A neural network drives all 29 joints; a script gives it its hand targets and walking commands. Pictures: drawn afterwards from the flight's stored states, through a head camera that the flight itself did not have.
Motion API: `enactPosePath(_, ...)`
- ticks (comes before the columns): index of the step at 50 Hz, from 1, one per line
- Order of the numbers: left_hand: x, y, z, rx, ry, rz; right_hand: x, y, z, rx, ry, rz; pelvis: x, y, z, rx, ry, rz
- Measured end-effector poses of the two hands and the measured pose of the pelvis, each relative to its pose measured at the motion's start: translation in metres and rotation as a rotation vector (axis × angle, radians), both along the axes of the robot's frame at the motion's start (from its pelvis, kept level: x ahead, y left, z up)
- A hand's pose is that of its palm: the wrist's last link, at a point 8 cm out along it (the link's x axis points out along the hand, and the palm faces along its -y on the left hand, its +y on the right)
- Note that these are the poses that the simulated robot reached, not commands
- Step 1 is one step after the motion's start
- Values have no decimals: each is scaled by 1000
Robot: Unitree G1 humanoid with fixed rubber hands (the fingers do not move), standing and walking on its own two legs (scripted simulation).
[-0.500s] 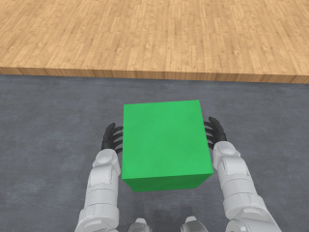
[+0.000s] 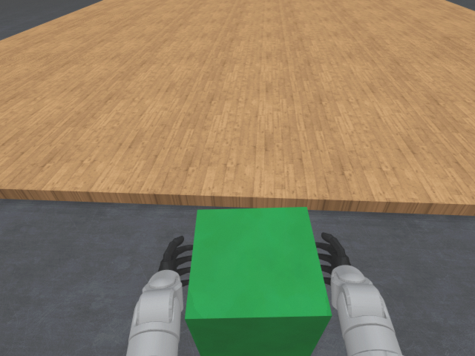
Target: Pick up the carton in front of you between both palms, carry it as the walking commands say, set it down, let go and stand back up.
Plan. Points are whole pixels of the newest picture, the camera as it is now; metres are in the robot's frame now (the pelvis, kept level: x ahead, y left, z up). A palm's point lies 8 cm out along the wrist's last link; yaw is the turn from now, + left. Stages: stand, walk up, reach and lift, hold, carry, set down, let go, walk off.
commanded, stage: reach and lift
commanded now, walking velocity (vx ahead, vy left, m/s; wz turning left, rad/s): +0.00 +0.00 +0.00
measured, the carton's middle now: (253, 287) +0.31 +0.00 -0.05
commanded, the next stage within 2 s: hold in 0.94 s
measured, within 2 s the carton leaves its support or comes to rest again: neither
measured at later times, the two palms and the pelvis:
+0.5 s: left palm (170, 275) +0.29 +0.15 +0.03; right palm (342, 270) +0.29 -0.15 +0.03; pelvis -0.01 +0.00 +0.00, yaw +0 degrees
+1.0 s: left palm (167, 271) +0.29 +0.15 +0.04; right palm (343, 267) +0.29 -0.15 +0.04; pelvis +0.00 +0.00 +0.01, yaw +0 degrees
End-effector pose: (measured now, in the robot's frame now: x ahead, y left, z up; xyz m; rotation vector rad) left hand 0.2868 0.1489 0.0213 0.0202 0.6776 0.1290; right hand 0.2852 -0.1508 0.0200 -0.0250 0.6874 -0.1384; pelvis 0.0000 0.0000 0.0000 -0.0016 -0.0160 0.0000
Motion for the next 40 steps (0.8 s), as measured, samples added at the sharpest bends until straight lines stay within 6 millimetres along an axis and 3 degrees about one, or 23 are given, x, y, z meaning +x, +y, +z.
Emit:
enactPosePath(14,-4,-2,3,-1,10,8,-2,-2,2,3,10,3,-14,-2,-1,2,-38,0)
enactPosePath(40,2,-1,14,20,11,-7,4,-1,14,-17,11,17,4,-3,6,1,-57,2)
